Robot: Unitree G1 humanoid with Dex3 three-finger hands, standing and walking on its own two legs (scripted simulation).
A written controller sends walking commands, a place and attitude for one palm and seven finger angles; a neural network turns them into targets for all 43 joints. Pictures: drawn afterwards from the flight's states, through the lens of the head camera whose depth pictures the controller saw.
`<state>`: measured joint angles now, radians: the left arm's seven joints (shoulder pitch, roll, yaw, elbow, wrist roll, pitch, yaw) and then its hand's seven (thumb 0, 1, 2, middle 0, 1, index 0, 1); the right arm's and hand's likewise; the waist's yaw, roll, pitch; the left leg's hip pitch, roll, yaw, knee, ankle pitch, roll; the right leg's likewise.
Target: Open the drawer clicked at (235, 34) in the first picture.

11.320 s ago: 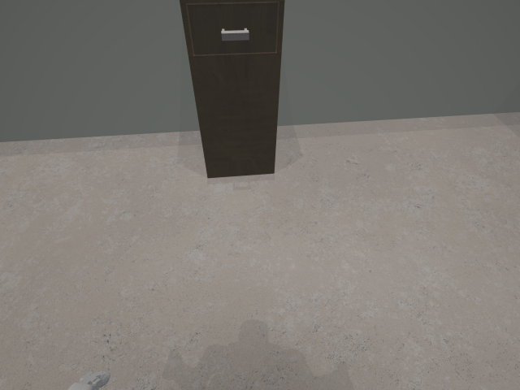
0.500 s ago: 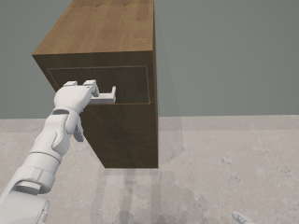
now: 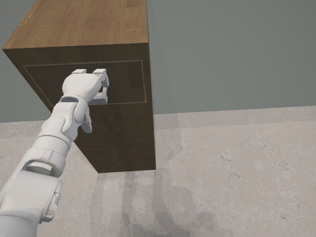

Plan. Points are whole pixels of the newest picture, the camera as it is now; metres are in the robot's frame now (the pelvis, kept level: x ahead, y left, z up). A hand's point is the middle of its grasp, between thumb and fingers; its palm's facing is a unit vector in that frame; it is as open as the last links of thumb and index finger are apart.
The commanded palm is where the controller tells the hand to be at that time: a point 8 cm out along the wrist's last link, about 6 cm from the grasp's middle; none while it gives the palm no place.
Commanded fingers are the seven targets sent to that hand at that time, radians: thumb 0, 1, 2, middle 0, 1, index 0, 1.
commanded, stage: move the hooked fingers above the handle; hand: left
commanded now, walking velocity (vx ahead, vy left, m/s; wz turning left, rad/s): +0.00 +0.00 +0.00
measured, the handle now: (90, 93) +0.53 +0.21 +0.03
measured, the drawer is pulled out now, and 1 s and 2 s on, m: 0.00 0.00 0.00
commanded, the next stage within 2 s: none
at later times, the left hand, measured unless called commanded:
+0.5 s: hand (77, 100) +0.45 +0.22 +0.08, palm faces -0.06 -0.01 -1.00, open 13.8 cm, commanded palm +0.45 +0.22 +0.14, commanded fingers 0.00 -0.50 0.30 -0.30 -1.20 -0.30 -1.20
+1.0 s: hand (84, 99) +0.46 +0.20 +0.08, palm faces -0.03 -0.04 -1.00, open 13.8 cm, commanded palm +0.44 +0.22 +0.14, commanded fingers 0.00 -0.50 0.30 -0.30 -1.20 -0.30 -1.20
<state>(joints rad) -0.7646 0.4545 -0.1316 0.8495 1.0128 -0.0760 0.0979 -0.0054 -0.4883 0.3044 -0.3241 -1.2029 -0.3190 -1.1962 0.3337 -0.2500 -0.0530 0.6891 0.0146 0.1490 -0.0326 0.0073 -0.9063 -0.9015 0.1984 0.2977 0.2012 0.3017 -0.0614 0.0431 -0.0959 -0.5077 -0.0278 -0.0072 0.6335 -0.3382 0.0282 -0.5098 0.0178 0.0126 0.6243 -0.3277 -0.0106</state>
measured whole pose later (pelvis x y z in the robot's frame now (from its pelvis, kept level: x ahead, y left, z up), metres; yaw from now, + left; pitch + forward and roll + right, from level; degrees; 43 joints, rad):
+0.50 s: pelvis -0.01 -0.01 +0.00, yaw +1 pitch +12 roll -1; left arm -0.78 0.53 -0.12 0.87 1.02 -0.14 0.11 -0.01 -0.49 0.30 -0.33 -1.21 -0.32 -1.20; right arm 0.33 -0.27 -0.06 0.69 0.02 0.12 -0.06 0.01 -0.91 -0.90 0.20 0.30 0.20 0.30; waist -0.06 0.03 -0.09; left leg -0.53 -0.02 -0.03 0.64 -0.33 0.02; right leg -0.51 0.03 -0.01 0.61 -0.31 -0.02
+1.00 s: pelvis +0.00 +0.00 +0.00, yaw +0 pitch +12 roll -1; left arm -0.73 0.47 -0.10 0.83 1.03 -0.11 0.14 0.00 -0.49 0.30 -0.32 -1.20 -0.32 -1.20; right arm 0.34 -0.24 -0.05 0.69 0.01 0.15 -0.02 0.01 -0.91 -0.90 0.20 0.30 0.20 0.30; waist -0.06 0.05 -0.11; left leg -0.51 -0.02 0.00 0.64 -0.34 0.03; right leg -0.50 0.02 0.02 0.62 -0.32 -0.01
